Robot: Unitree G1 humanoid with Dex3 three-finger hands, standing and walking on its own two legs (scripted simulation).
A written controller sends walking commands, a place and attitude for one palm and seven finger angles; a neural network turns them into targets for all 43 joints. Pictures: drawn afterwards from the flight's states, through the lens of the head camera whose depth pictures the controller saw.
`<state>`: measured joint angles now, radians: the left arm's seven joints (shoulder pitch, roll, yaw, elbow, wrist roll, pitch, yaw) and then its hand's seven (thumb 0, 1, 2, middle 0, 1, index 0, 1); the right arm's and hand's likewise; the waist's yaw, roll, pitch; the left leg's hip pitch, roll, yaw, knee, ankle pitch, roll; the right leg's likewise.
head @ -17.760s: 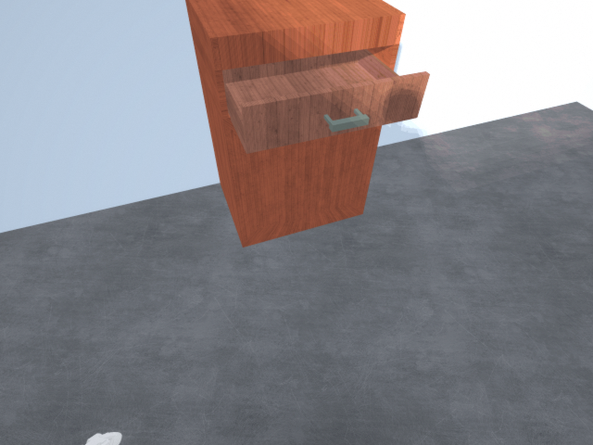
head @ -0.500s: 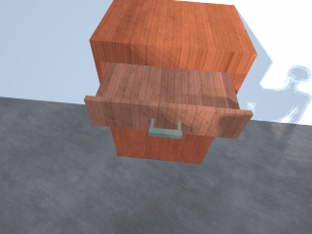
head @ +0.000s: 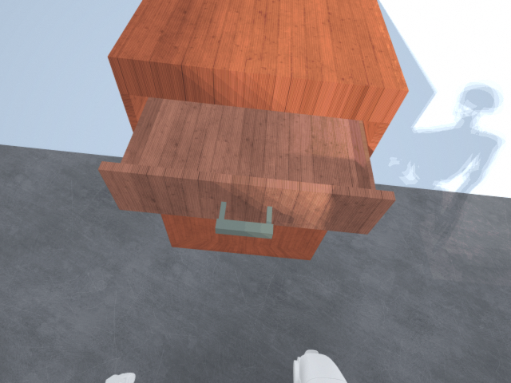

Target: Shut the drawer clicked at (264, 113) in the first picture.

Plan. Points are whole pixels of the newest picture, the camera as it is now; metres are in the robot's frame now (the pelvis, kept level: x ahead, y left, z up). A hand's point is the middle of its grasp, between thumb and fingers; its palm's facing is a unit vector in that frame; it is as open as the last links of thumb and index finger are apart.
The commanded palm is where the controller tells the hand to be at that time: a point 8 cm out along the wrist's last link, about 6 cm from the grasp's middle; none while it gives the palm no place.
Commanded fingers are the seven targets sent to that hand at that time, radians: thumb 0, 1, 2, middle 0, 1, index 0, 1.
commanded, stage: shuffle to correct the standing spot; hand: left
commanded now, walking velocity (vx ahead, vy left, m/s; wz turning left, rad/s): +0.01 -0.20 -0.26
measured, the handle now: (245, 219) +0.41 +0.04 -0.06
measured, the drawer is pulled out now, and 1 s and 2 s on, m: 0.21 0.21 0.21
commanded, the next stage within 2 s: come to a stop and stand still in 0.30 s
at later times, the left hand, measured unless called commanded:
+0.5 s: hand out of the picture +0.08 +0.05 -0.20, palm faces +0.03 -0.99 -0.15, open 7.4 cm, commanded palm none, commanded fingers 0.00 0.90 0.90 -0.20 -0.30 -0.20 -0.30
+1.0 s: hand out of the picture +0.01 +0.02 -0.18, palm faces +0.03 -0.98 -0.21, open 7.4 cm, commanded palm none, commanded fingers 0.00 0.90 0.90 -0.20 -0.30 -0.20 -0.30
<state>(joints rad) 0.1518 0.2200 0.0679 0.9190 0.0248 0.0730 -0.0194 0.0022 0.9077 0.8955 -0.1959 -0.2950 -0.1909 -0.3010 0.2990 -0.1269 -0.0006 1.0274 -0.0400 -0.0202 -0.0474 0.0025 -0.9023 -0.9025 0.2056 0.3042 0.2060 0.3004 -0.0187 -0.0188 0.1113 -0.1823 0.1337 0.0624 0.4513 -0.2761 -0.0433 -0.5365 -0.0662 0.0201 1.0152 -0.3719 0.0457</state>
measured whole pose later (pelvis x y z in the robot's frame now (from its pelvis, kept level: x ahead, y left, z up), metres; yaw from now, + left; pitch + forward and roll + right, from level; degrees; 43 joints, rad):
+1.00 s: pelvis +0.03 -0.15 +0.00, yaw +0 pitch +0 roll +0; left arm 0.32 0.13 0.01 1.09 -0.02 0.02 0.06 0.01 0.90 0.89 -0.20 -0.30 -0.20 -0.30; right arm 0.38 -0.16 -0.01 1.01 -0.01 -0.03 -0.05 0.00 -0.92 -0.90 0.20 0.30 0.20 0.30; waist -0.04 0.03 0.05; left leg -0.16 0.02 0.15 0.44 -0.24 0.05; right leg -0.31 0.09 -0.09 0.60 -0.23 0.03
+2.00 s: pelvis +0.04 -0.15 +0.00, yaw +0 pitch -2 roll +0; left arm 0.31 0.12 -0.02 1.11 0.01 0.00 0.04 0.01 0.91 0.89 -0.20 -0.30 -0.20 -0.30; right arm 0.28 -0.14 0.02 1.12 0.00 -0.02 -0.03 0.01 -0.91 -0.90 0.20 0.30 0.20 0.30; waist 0.01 0.00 0.06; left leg -0.09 -0.01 0.13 0.40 -0.28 0.04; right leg -0.19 0.00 -0.02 0.45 -0.23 -0.01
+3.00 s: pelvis +0.00 -0.18 -0.09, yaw +7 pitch +11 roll -2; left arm 0.53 0.22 0.13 -0.08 -0.27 -0.59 -0.27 0.02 0.90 0.90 -0.65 -0.78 -0.64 -0.79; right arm 0.12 -0.26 0.00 0.50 0.03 -0.26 0.00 0.01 -0.91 -0.90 0.20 0.30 0.20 0.30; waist 0.06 0.02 -0.10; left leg -0.80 0.03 -0.03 1.15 -0.55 0.01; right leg -0.79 -0.02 -0.17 1.08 -0.48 -0.06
